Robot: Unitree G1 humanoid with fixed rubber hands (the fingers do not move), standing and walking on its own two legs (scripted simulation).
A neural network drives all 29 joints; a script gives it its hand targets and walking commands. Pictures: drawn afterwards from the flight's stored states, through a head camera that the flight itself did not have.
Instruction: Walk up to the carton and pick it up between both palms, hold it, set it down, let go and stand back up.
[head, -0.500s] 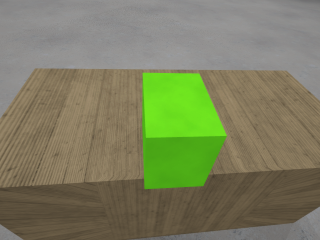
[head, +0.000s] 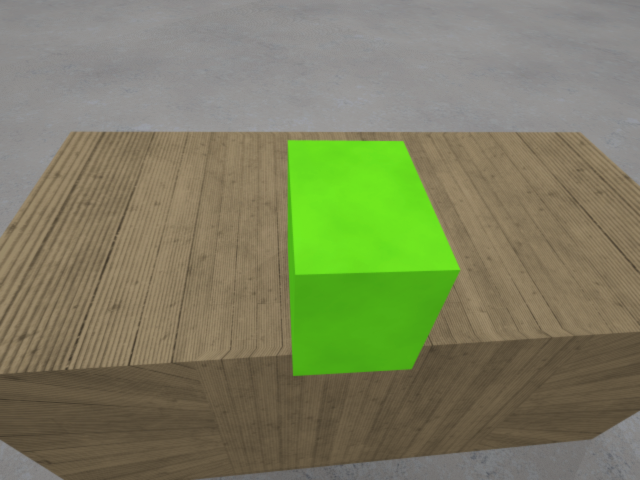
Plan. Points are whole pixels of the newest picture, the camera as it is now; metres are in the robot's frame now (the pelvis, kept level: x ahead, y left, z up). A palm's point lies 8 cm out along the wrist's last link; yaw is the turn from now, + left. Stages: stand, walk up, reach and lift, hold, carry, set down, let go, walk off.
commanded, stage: stand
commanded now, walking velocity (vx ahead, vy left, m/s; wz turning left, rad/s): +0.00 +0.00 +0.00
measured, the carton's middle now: (349, 255) +0.46 +0.00 +0.02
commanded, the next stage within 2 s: none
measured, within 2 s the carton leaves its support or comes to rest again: neither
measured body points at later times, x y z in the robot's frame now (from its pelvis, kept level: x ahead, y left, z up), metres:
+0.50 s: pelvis +0.00 +0.00 +0.00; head +0.00 +0.01 +0.45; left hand +0.03 +0.29 -0.14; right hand +0.10 -0.27 -0.13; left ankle +0.04 +0.06 -0.74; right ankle -0.01 -0.13 -0.74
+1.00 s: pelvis +0.00 +0.00 +0.00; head +0.00 +0.01 +0.45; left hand +0.03 +0.30 -0.14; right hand +0.10 -0.27 -0.13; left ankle +0.04 +0.06 -0.74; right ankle -0.01 -0.13 -0.74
